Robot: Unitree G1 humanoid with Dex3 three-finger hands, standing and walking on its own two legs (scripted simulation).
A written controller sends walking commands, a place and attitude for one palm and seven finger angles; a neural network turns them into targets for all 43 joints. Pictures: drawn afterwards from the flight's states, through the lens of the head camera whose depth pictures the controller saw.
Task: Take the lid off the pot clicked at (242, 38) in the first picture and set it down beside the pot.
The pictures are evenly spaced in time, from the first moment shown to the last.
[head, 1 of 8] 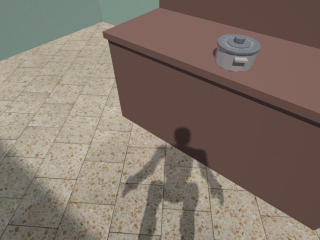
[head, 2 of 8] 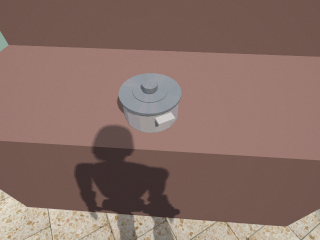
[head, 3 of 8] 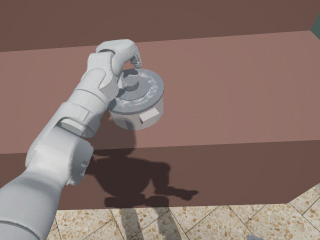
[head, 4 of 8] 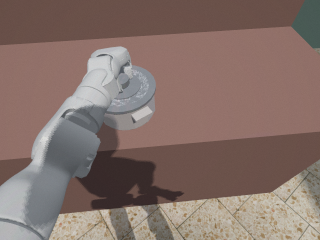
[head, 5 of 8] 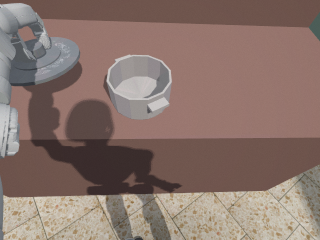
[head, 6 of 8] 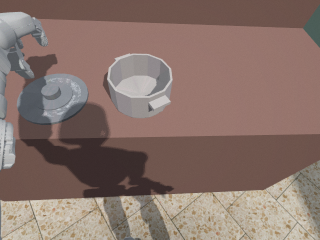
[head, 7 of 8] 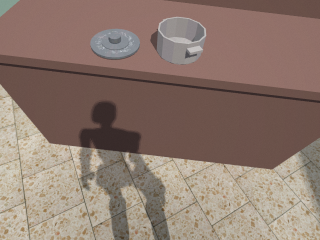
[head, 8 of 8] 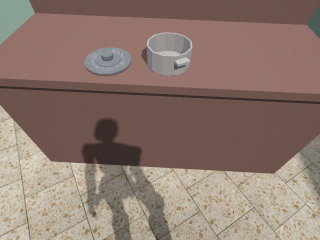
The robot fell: no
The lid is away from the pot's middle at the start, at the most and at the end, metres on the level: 0.00 0.25 0.25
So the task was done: yes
